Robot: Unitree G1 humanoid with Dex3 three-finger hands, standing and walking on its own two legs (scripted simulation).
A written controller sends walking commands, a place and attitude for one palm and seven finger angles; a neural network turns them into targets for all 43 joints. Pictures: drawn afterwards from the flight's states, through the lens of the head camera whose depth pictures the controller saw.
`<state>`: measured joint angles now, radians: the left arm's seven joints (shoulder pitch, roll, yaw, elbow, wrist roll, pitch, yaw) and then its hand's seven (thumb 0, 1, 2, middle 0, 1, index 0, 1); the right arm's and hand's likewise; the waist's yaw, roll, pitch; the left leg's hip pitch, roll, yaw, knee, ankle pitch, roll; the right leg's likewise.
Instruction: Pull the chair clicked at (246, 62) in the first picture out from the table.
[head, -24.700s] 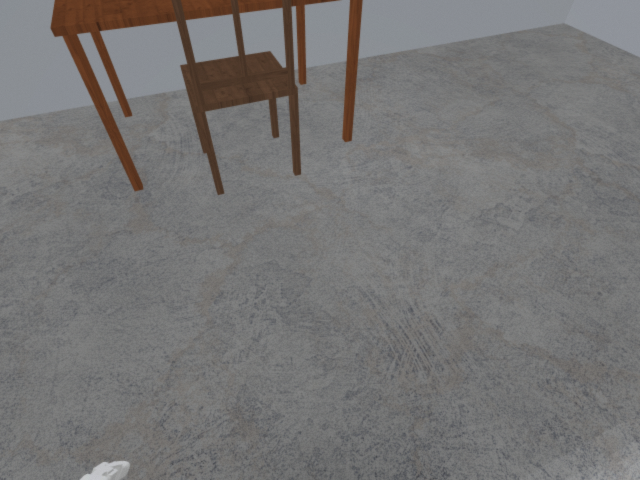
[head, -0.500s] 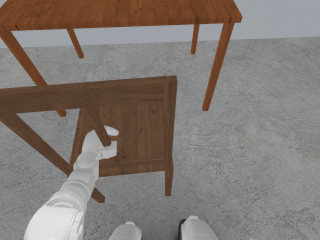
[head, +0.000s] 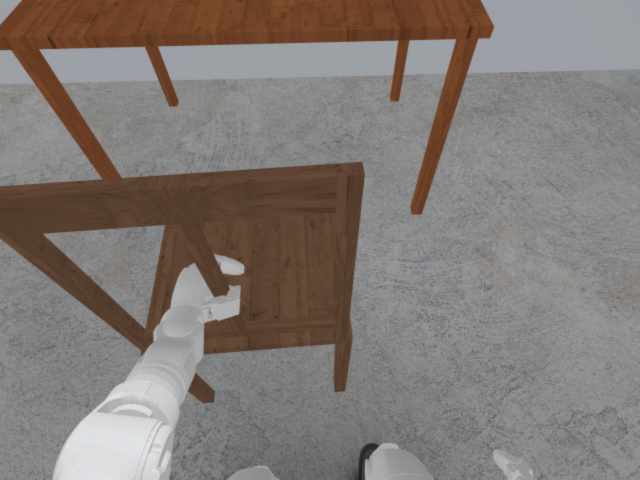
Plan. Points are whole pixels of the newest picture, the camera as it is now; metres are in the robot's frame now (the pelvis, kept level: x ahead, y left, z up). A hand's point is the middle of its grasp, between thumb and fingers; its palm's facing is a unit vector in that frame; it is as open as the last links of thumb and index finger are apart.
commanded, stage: stop walking, hand still on the chair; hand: left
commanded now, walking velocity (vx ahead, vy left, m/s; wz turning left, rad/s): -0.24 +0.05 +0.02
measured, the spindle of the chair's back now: (218, 284) +0.38 +0.16 -0.05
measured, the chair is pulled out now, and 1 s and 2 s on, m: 0.50 0.55 0.55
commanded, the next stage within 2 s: open the thumb and straighten the fingers in 0.94 s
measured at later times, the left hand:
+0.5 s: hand (233, 329) +0.31 +0.13 -0.05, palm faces +0.01 -0.98 -0.19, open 5.5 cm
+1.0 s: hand (232, 329) +0.31 +0.13 -0.05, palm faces -0.02 -0.98 -0.18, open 5.4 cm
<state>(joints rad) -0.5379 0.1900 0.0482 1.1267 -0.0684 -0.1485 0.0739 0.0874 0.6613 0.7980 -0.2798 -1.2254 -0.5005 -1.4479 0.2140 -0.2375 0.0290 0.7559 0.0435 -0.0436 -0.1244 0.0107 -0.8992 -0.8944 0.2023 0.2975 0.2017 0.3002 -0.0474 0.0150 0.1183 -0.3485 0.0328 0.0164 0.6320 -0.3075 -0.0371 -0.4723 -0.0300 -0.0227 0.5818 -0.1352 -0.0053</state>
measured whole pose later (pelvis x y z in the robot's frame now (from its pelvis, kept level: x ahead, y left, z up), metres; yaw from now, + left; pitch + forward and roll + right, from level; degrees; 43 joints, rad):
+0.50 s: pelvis +0.04 +0.01 +0.01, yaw -2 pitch -1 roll +1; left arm -0.10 0.12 -0.02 0.75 -0.03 -0.09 0.11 0.08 0.67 0.77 -0.27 -1.24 -0.50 -1.45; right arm 0.22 -0.21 0.03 0.70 0.02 -0.01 -0.13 0.01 -0.90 -0.89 0.20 0.30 0.20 0.30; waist -0.03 0.03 0.05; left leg -0.15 0.04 0.05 0.46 -0.29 -0.03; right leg -0.31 -0.02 0.00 0.47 -0.14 0.00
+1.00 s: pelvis +0.06 +0.01 +0.02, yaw -1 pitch -1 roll +0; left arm -0.01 0.12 -0.06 0.64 -0.02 -0.07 0.11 0.08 0.68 0.76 -0.24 -1.25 -0.50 -1.45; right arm 0.22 -0.22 0.03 0.67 0.02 0.04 -0.12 0.01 -0.90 -0.89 0.20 0.30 0.20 0.30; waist -0.04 0.02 0.05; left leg -0.11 0.03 0.04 0.42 -0.30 -0.02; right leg -0.27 -0.03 -0.01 0.45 -0.16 0.01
